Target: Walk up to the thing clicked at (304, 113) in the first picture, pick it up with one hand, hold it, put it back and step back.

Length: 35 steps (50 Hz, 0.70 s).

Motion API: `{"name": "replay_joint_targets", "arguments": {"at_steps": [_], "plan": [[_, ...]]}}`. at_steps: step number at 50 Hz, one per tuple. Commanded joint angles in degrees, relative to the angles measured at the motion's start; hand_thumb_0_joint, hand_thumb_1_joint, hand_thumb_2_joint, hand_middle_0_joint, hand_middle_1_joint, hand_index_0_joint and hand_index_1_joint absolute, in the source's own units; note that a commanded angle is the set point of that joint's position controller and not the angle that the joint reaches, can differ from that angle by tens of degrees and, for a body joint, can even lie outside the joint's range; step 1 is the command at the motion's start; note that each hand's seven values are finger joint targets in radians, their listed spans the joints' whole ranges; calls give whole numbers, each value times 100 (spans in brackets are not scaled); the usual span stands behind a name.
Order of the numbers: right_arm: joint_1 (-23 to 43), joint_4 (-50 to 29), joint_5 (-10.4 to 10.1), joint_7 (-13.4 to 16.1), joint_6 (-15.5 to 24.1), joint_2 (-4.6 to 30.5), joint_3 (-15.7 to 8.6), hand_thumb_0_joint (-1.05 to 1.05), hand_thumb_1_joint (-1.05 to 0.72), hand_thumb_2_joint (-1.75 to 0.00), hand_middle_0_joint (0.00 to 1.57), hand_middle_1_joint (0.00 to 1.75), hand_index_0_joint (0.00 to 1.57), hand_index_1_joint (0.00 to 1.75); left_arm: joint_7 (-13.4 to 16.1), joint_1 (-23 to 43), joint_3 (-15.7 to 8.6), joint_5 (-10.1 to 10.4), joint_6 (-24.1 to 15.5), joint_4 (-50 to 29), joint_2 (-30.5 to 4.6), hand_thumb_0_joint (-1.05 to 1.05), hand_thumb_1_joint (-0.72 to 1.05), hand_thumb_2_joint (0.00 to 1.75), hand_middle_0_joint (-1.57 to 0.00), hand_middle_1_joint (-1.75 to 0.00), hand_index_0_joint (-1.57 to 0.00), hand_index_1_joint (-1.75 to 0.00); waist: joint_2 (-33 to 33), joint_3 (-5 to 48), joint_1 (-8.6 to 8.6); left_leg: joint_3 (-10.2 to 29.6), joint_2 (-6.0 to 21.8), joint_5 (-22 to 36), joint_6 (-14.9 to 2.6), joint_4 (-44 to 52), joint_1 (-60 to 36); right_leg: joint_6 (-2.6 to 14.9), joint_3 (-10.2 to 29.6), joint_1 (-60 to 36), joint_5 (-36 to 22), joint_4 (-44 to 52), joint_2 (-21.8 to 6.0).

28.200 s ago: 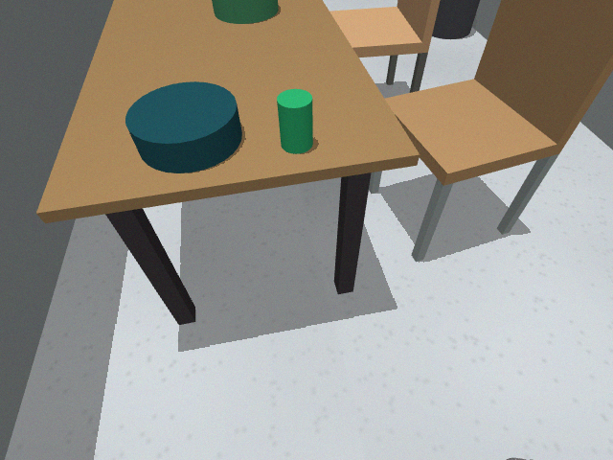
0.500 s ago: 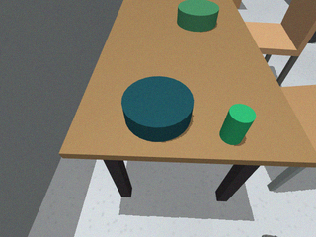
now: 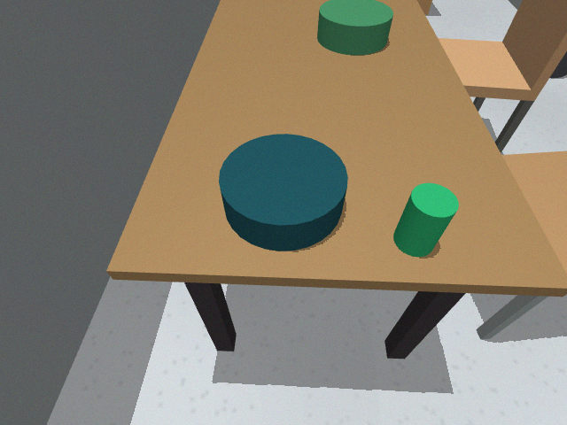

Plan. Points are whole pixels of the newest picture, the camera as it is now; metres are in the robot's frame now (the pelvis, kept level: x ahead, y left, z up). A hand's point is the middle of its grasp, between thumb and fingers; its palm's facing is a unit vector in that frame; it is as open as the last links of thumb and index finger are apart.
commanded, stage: stand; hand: right
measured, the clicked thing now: (423, 221) +0.42 -0.23 +0.00
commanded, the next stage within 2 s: step back in 0.44 s
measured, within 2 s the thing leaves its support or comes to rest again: neither
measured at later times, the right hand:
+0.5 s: hand out of the picture +0.08 -0.25 -0.16, palm faces -0.01 +0.94 -0.33, open 7.4 cm
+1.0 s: hand out of the picture +0.00 -0.32 -0.19, palm faces -0.13 +0.93 -0.35, open 7.4 cm
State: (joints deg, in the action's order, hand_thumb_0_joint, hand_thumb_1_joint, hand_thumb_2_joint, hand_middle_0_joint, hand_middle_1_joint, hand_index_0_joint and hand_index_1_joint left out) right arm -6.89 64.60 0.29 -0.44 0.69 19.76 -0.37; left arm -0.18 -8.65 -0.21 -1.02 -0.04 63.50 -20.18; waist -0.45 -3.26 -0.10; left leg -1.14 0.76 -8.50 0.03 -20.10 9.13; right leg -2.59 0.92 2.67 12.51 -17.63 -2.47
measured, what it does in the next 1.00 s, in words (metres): walks backwards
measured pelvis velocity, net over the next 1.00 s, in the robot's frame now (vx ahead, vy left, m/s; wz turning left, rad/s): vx -0.09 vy -0.06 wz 0.04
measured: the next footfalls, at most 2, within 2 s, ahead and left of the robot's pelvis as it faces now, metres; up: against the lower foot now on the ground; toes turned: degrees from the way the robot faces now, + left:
left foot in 1.14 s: -0.11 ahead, +0.08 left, +0.00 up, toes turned +2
right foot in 1.56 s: -0.25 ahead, -0.17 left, +0.00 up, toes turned +1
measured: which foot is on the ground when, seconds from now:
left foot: down 0.00-0.72, up 0.74-1.00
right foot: down 0.00-1.00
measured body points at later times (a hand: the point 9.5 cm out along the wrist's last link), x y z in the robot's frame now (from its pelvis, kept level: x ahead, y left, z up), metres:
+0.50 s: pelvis +0.00 +0.00 +0.00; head +0.03 +0.00 +0.45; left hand +0.07 +0.31 -0.14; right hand +0.09 -0.30 -0.13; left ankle +0.03 +0.12 -0.75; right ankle -0.03 -0.15 -0.75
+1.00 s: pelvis -0.09 -0.06 -0.02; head +0.00 -0.08 +0.42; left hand +0.01 +0.26 -0.12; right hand +0.00 -0.37 -0.17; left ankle -0.15 +0.08 -0.68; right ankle -0.05 -0.15 -0.75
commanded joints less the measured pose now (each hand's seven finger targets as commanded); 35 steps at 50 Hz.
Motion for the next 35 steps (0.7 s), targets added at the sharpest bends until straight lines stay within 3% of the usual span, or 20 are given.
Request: {"name": "replay_joint_targets", "arguments": {"at_steps": [1, 7, 11, 21, 22, 23, 24, 26, 28, 29, 31, 32, 33, 34, 35], "plan": [[178, -340, 11, 74, 93, 1287, -245, 0, -90, -90, 20, 30, 20, 30, 62, 60, -229, 11, -126, -323, -1195, 0, 90, 90, -20, -30, -20, -30, 85, 247, -12, 601, 659, 153, -160, 348, -310, 345, 328, 468, -292, 421, -523], [186, -352, 15, 68, 116, 1262, -231, 0, -90, -90, 20, 30, 20, 30, 61, 87, -211, 23, -132, -344, -1174, 0, 90, 90, -20, -30, -20, -30, 99, 360, 2, 599, 674, 621, -153, 304, -320, 330, 309, 367, -518, 344, -533], [167, -340, 13, 73, 111, 1267, -232, 0, -90, -90, 20, 30, 20, 30, 65, 116, -225, 9, -119, -336, -1197, 0, 90, 90, -20, -30, -20, -30, 59, 304, -9, 626, 667, 366, -155, 362, -309, 334, 283, 381, -419, 327, -531], [185, -356, 5, 83, 129, 1269, -227, 0, -90, -90, 20, 30, 20, 30, 75, 69, -211, 36, -137, -334, -1181, 0, 90, 90, -20, -30, -20, -30, 43, 471, 1, 555, 692, 1143, -156, 200, -526, 302, 281, 304, -951, 258, -551], [323, -472, -55, 59, 17, 1695, -395, 0, -90, -90, 20, 30, 20, 30, 107, 261, -377, 138, -53, -547, -1561, 0, 90, 90, -20, -30, -20, -30, 80, 34, -47, 697, 720, 2272, -322, -201, -252, 347, 172, 787, -1801, -504, -339], [202, -534, -102, 63, -27, 1667, -415, 0, -90, -90, 20, 30, 20, 30, 138, 221, -372, 170, -15, -632, -1431, 0, 90, 90, -20, -30, -20, -30, 243, 217, -54, 740, 885, 2863, -483, -236, -264, 334, -17, 749, -1734, -944, -205], [171, -560, -103, 68, -53, 1679, -458, 0, -90, -90, 20, 30, 20, 30, 155, 139, -357, 175, 21, -658, -1306, 0, 90, 90, -20, -30, -20, -30, 365, 327, -54, 814, 1062, 3127, -656, -178, -332, 331, -212, 782, -1375, -1259, -30], [193, -730, -111, 77, -104, 1803, -540, 0, -90, -90, 20, 30, 20, 30, 161, -42, -349, 172, 77, -781, -1201, 0, 90, 90, -20, -30, -20, -30, 645, 645, -44, 1017, 1402, 3602, -1041, -230, -497, 362, -230, 948, -560, -1885, 211], [296, -911, -56, 111, -145, 1789, -587, 0, -90, -90, 20, 30, 20, 30, 134, -119, -407, 132, 184, -893, -1196, 0, 90, 90, -20, -30, -20, -30, 1096, 807, -45, 1305, 1735, 2721, -1393, -49, -207, 480, -76, 1135, 1611, -2866, 314], [315, -1018, 4, 120, -169, 1829, -616, 0, -90, -90, 20, 30, 20, 30, 116, -121, -438, 113, 227, -951, -1226, 0, 90, 90, -20, -30, -20, -30, 1159, 739, -78, 1401, 1849, 2283, -1530, 19, 139, 501, 92, 1186, 2005, -3362, 277], [590, -1241, 65, 124, -222, 1772, -633, 0, -90, -90, 20, 30, 20, 30, 83, -412, -455, 120, 263, -978, -1167, 0, 90, 90, -20, -30, -20, -30, 1171, 735, 84, 1179, 1749, 1937, -1469, -279, 305, 560, 186, 1250, 1842, -3228, 209], [705, -1324, 72, 121, -253, 1704, -604, 0, -90, -90, 20, 30, 20, 30, 72, -541, -471, 126, 246, -973, -1121, 0, 90, 90, -20, -30, -20, -30, 1067, 764, 181, 1020, 1553, 1867, -1310, -595, 415, 529, 148, 1134, 1446, -2762, 197], [918, -1420, 34, 114, -292, 1636, -582, 0, -90, -90, 20, 30, 20, 30, 75, -731, -476, 113, 206, -960, -1073, 0, 90, 90, -20, -30, -20, -30, 1050, 794, 364, 895, 1343, 1583, -1006, -1009, 306, 444, 205, 1047, 734, -1710, 92], [1078, -1474, -38, 81, -353, 1506, -536, 0, -90, -90, 20, 30, 20, 30, 109, -770, -504, 53, 136, -949, -1158, 0, 90, 90, -20, -30, -20, -30, 664, 646, 471, 673, 942, 914, -680, -1485, 400, 322, 219, 1028, -219, -684, 15], [952, -1520, -130, 56, -385, 1255, -468, 0, -90, -90, 20, 30, 20, 30, 151, -553, -617, -45, 75, -1048, -1554, 0, 90, 90, -20, -30, -20, -30, -401, 439, 339, 354, 223, 80, -373, -2256, 930, 291, 1064, 914, -1310, -189, -527]]}}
